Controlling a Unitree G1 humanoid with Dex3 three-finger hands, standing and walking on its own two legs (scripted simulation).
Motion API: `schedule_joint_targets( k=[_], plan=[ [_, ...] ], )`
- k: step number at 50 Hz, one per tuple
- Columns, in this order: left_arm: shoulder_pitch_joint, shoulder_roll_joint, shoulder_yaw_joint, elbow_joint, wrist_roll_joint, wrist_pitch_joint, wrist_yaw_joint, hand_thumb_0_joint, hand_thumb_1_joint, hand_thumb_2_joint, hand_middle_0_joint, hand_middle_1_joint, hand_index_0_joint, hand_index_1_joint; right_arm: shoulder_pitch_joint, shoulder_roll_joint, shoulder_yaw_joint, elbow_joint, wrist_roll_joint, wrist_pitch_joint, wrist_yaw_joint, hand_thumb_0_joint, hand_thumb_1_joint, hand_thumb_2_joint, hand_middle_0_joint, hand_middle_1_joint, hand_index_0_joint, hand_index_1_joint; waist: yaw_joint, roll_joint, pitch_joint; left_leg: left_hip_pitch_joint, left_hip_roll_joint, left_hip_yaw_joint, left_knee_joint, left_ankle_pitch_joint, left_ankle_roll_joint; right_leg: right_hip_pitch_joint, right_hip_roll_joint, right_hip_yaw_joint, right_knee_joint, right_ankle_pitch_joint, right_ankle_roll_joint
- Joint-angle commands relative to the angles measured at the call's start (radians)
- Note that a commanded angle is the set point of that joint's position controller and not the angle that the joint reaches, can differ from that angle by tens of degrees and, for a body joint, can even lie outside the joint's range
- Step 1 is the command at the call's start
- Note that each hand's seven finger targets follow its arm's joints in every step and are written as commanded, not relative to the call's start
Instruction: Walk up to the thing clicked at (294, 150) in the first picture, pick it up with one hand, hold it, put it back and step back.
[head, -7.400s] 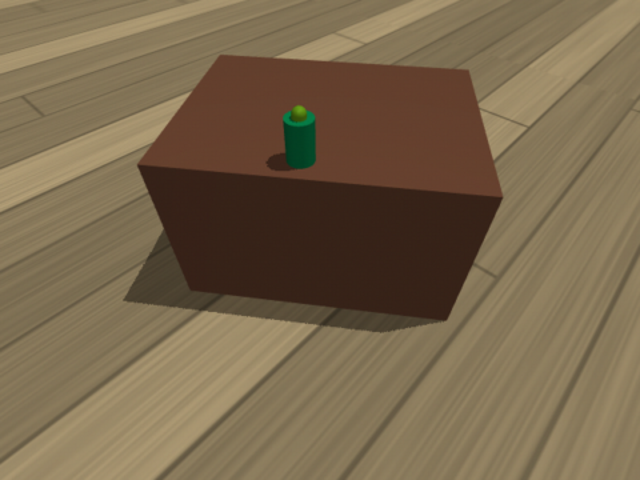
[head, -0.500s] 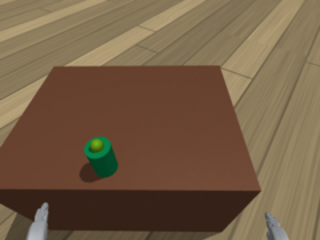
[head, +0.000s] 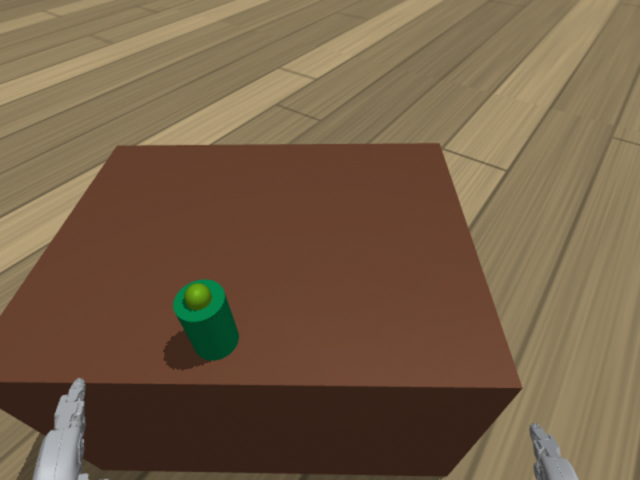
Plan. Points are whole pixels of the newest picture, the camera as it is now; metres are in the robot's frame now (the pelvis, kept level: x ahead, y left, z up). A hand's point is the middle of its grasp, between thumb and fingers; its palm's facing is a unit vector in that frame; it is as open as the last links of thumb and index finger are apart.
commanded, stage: rise first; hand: left
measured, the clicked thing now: (206, 316) +0.41 +0.23 -0.10
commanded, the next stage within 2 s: go down in 0.10 s
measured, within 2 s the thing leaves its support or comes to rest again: neither
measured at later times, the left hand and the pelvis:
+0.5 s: hand (87, 423) +0.21 +0.31 -0.02, palm faces +0.37 -0.89 -0.27, open 17.4 cm; pelvis -0.01 +0.00 -0.01, yaw +1 degrees
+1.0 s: hand (70, 366) +0.28 +0.36 -0.01, palm faces +0.27 -0.96 -0.11, open 17.4 cm; pelvis -0.01 +0.02 -0.03, yaw +0 degrees
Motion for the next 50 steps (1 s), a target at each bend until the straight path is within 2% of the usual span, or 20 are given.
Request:
schedule_joint_targets(
  k=[1, 3, 5, 7, 11, 12, 14, 16, 17, 24, 26, 27, 31, 34, 38, 39, 41, 42, 46, 50],
  plan=[
    [-0.048, 0.195, 0.103, -0.178, 0.001, -0.061, 0.008, 0.0, -0.579, 0.067, -0.046, -0.057, -0.039, -0.065, -0.061, -0.118, -0.035, -0.126, 0.001, -0.049, -0.014, 0.0, 0.53, -0.052, 0.053, 0.051, 0.051, 0.051, 0.003, -0.006, -0.097, 0.113, -0.031, 0.019, -0.031, 0.178, 0.032, -0.063, 0.018, -0.015, -0.072, 0.249, -0.006],
    [-0.066, 0.21, 0.111, -0.205, 0.0, -0.069, 0.007, 0.0, -0.588, 0.068, -0.051, -0.06, -0.043, -0.069, -0.08, -0.162, -0.075, -0.141, -0.001, -0.051, -0.017, 0.0, 0.519, -0.056, 0.053, 0.051, 0.051, 0.051, -0.007, 0.0, -0.098, 0.118, -0.032, 0.022, -0.033, 0.151, 0.031, -0.077, 0.017, -0.01, -0.077, 0.22, -0.006],
    [-0.055, 0.201, 0.108, -0.203, 0.0, -0.069, 0.003, 0.0, -0.585, 0.066, -0.051, -0.059, -0.043, -0.067, -0.079, -0.125, -0.044, -0.139, 0.002, -0.051, -0.014, 0.0, 0.524, -0.055, 0.052, 0.052, 0.051, 0.052, -0.002, 0.003, -0.092, 0.119, -0.034, 0.022, -0.041, 0.148, 0.032, -0.077, 0.014, -0.01, -0.08, 0.221, -0.006],
    [-0.053, 0.228, 0.138, -0.193, -0.003, -0.074, 0.005, 0.0, -0.576, 0.066, -0.047, -0.057, -0.041, -0.065, -0.092, -0.165, -0.073, -0.158, 0.0, -0.053, -0.019, 0.0, 0.529, -0.053, 0.053, 0.051, 0.051, 0.051, -0.005, -0.027, -0.087, 0.117, -0.034, 0.021, -0.036, 0.153, 0.034, -0.074, 0.013, -0.01, -0.083, 0.228, -0.003],
    [-0.054, 0.209, 0.13, -0.178, -0.003, -0.077, 0.001, 0.0, -0.611, 0.0, -0.074, -0.064, -0.091, -0.05, -0.092, -0.122, -0.044, -0.124, 0.002, -0.056, -0.011, 0.0, 0.51, -0.048, 0.052, 0.05, 0.051, 0.05, 0.006, 0.006, -0.061, 0.101, -0.038, 0.023, -0.045, 0.12, 0.033, -0.087, 0.011, -0.01, -0.089, 0.187, -0.008],
    [-0.135, 0.096, 0.092, -0.271, -0.013, -0.099, -0.023, 0.0, -0.594, 0.037, -0.072, -0.087, -0.08, -0.083, -0.167, -0.121, -0.042, -0.188, -0.013, -0.065, 0.002, 0.0, 0.476, -0.058, 0.051, 0.05, 0.05, 0.05, -0.012, -0.021, -0.096, 0.063, -0.039, 0.011, -0.002, 0.091, 0.031, -0.116, 0.022, -0.004, -0.062, 0.149, -0.006],
    [-0.123, 0.225, 0.19, -0.192, -0.007, -0.1, -0.032, 0.0, -0.611, 0.033, -0.074, -0.09, -0.082, -0.086, -0.095, -0.168, -0.082, -0.126, -0.016, -0.059, 0.0, 0.0, 0.489, -0.055, 0.051, 0.05, 0.05, 0.05, -0.017, -0.023, -0.095, 0.063, -0.039, 0.011, 0.006, 0.064, 0.034, -0.125, 0.019, -0.002, -0.065, 0.123, -0.005],
    [-0.233, 0.247, 0.197, -0.22, -0.001, -0.122, -0.049, 0.0, -0.586, 0.035, -0.067, -0.092, -0.079, -0.082, -0.118, -0.12, -0.045, -0.17, -0.011, -0.061, 0.006, 0.0, 0.497, -0.053, 0.051, 0.049, 0.05, 0.049, -0.028, -0.005, -0.117, 0.054, -0.04, 0.005, 0.015, 0.048, 0.034, -0.148, 0.014, 0.003, -0.054, 0.115, -0.006],
    [-0.237, 0.267, 0.226, -0.177, -0.01, -0.134, -0.056, 0.0, -0.586, 0.037, -0.064, -0.088, -0.076, -0.079, -0.107, -0.166, -0.087, -0.167, -0.016, -0.064, 0.001, 0.0, 0.517, -0.048, 0.051, 0.049, 0.05, 0.049, -0.039, -0.027, -0.13, 0.06, -0.04, 0.006, 0.031, 0.063, 0.035, -0.142, 0.014, 0.003, -0.047, 0.133, -0.002],
    [-0.44, 0.358, 0.296, 0.042, -0.075, -0.239, -0.176, 0.0, -0.521, 0.04, -0.051, -0.08, -0.071, -0.064, -0.127, -0.139, -0.063, -0.103, -0.004, -0.074, 0.006, 0.0, 0.501, -0.052, 0.051, 0.049, 0.05, 0.049, -0.046, 0.016, -0.152, -0.029, -0.04, -0.013, 0.103, 0.0, 0.034, -0.245, 0.007, 0.009, 0.027, 0.084, -0.012],
    [-0.462, 0.409, 0.334, 0.109, -0.097, -0.265, -0.22, 0.0, -0.51, 0.024, -0.049, -0.062, -0.068, -0.045, -0.096, -0.179, -0.093, -0.104, -0.003, -0.078, 0.001, 0.0, 0.507, -0.051, 0.051, 0.049, 0.05, 0.049, -0.053, 0.016, -0.218, -0.02, -0.038, -0.018, 0.129, 0.045, 0.035, -0.231, 0.011, 0.007, 0.056, 0.132, -0.011],
    [-0.494, 0.415, 0.33, 0.139, -0.106, -0.274, -0.243, 0.0, -0.49, 0.021, -0.048, -0.054, -0.068, -0.037, -0.111, -0.141, -0.052, -0.095, 0.0, -0.077, 0.005, 0.0, 0.51, -0.05, 0.051, 0.049, 0.05, 0.049, -0.042, 0.04, -0.219, -0.036, -0.039, -0.02, 0.136, 0.048, 0.034, -0.241, 0.009, 0.011, 0.065, 0.134, -0.014],
    [-0.564, 0.444, 0.345, 0.251, -0.148, -0.306, -0.328, 0.0, -0.493, 0.032, -0.048, -0.047, -0.062, -0.036, -0.126, -0.14, -0.034, -0.111, 0.0, -0.086, 0.007, 0.0, 0.484, -0.06, 0.05, 0.049, 0.05, 0.049, -0.043, 0.069, -0.256, -0.068, -0.028, -0.031, 0.172, 0.072, 0.03, -0.272, 0.018, 0.004, 0.121, 0.147, -0.019],
    [-0.613, 0.514, 0.384, 0.286, -0.163, -0.326, -0.373, 0.0, -0.514, 0.027, -0.052, -0.044, -0.064, -0.035, -0.116, -0.166, -0.043, -0.156, -0.002, -0.092, -0.001, 0.0, 0.485, -0.061, 0.05, 0.05, 0.05, 0.05, -0.041, 0.069, -0.301, -0.074, -0.031, -0.029, 0.19, 0.078, 0.031, -0.273, 0.017, 0.01, 0.13, 0.155, -0.018],
    [-0.63, 0.513, 0.394, 0.338, -0.186, -0.34, -0.425, 0.0, -0.514, 0.025, -0.054, -0.045, -0.065, -0.037, -0.117, -0.17, -0.044, -0.187, -0.006, -0.106, -0.002, 0.0, 0.476, -0.063, 0.05, 0.05, 0.05, 0.05, -0.041, 0.066, -0.321, -0.093, -0.018, -0.041, 0.209, 0.063, 0.026, -0.312, 0.029, 0.002, 0.161, 0.124, -0.021],
    [-0.593, 0.515, 0.398, 0.371, -0.186, -0.333, -0.428, 0.0, -0.524, 0.016, -0.057, -0.037, -0.066, -0.031, -0.065, -0.188, -0.059, -0.169, -0.01, -0.103, -0.004, 0.0, 0.485, -0.061, 0.05, 0.049, 0.049, 0.049, -0.045, 0.067, -0.324, -0.087, -0.018, -0.041, 0.216, 0.088, 0.026, -0.32, 0.032, 0.0, 0.167, 0.143, -0.022],
    [-0.618, 0.51, 0.386, 0.335, -0.188, -0.335, -0.442, 0.0, -0.512, 0.03, -0.054, -0.027, -0.057, -0.027, -0.045, -0.148, -0.017, -0.175, -0.01, -0.103, 0.004, 0.0, 0.482, -0.063, 0.05, 0.05, 0.049, 0.05, -0.034, 0.09, -0.345, -0.086, -0.013, -0.046, 0.228, 0.115, 0.024, -0.334, 0.036, -0.002, 0.178, 0.148, -0.023],
    [-0.619, 0.521, 0.404, 0.34, -0.193, -0.333, -0.441, 0.0, -0.527, 0.022, -0.059, -0.033, -0.065, -0.03, -0.067, -0.176, -0.048, -0.201, -0.011, -0.108, -0.002, 0.0, 0.496, -0.058, 0.05, 0.05, 0.049, 0.05, -0.035, 0.086, -0.334, -0.1, -0.015, -0.044, 0.232, 0.115, 0.023, -0.337, 0.035, -0.001, 0.181, 0.15, -0.021],
    [-0.633, 0.522, 0.403, 0.321, -0.187, -0.331, -0.441, 0.0, -0.512, 0.042, -0.056, -0.033, -0.058, -0.034, -0.029, -0.183, -0.058, -0.164, -0.015, -0.107, 0.002, 0.0, 0.488, -0.062, 0.05, 0.05, 0.049, 0.05, -0.036, 0.107, -0.353, -0.091, 0.001, -0.059, 0.252, 0.155, 0.017, -0.383, 0.042, -0.007, 0.207, 0.143, -0.025],
    [-0.674, 0.513, 0.385, 0.271, -0.181, -0.339, -0.434, 0.0, -0.515, 0.039, -0.062, -0.034, -0.063, -0.037, -0.035, -0.165, -0.046, -0.196, -0.012, -0.114, -0.003, 0.0, 0.474, -0.065, 0.05, 0.05, 0.049, 0.05, -0.042, 0.119, -0.34, -0.117, -0.006, -0.051, 0.25, 0.046, 0.017, -0.388, 0.04, -0.001, 0.207, 0.086, -0.024]
  ],
)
